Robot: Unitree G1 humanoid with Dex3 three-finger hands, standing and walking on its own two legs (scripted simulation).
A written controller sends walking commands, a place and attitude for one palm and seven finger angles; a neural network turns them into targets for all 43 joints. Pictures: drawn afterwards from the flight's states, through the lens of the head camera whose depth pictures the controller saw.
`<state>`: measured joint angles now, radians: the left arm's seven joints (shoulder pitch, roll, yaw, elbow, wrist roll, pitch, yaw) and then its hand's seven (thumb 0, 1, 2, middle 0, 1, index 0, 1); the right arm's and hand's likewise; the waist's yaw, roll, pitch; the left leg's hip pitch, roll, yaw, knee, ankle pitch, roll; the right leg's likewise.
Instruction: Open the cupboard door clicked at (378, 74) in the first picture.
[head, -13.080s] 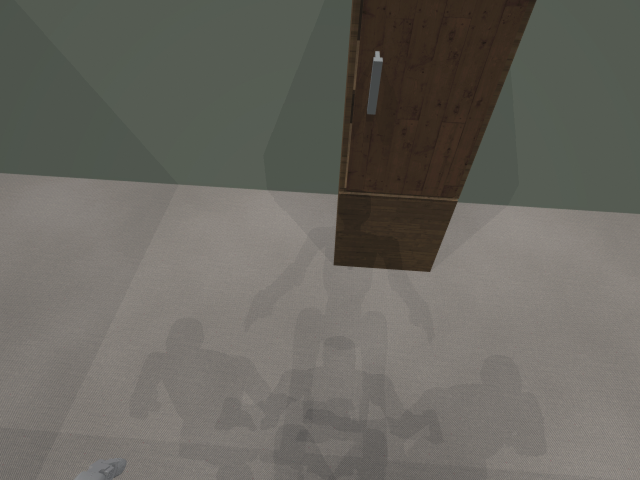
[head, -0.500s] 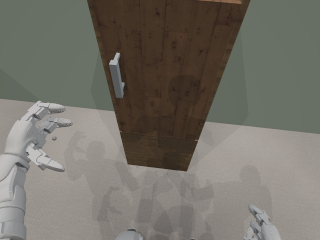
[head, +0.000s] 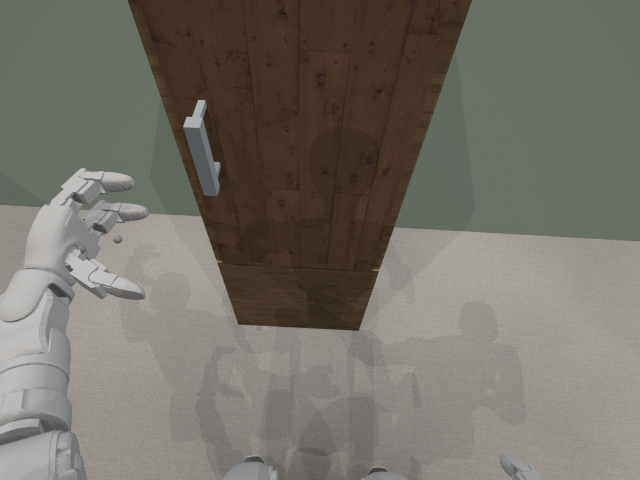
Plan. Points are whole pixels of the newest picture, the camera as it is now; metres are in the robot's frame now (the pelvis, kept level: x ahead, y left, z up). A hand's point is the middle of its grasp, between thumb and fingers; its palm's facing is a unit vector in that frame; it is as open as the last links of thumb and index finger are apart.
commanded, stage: move the hooked fingers beside the handle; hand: left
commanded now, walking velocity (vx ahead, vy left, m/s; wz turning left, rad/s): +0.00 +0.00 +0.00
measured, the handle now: (206, 150) +0.54 +0.18 +0.07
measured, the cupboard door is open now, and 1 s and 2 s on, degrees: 0 0 0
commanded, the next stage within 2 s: slide the fingers in behind the handle in 1.66 s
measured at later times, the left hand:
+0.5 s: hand (144, 197) +0.45 +0.24 +0.07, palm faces -0.03 -1.00 +0.00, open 13.9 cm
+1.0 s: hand (157, 163) +0.52 +0.24 +0.06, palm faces -0.04 -1.00 +0.01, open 13.9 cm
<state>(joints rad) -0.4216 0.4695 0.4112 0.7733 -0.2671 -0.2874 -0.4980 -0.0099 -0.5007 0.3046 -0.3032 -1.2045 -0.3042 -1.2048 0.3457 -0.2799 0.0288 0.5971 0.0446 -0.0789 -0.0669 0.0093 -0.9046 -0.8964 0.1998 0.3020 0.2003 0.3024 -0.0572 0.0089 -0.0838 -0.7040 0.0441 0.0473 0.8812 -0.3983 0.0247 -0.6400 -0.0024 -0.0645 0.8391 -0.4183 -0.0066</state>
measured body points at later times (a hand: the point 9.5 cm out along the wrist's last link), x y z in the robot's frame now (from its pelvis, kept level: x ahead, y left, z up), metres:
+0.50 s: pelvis -0.01 +0.00 -0.01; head +0.09 +0.02 +0.43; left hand +0.44 +0.29 +0.07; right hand +0.04 -0.27 -0.12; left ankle +0.02 +0.10 -0.70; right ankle -0.01 -0.12 -0.70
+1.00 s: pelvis +0.00 +0.01 -0.02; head +0.14 +0.03 +0.40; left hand +0.51 +0.30 +0.06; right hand -0.03 -0.27 -0.12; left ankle +0.02 +0.10 -0.70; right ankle -0.01 -0.12 -0.70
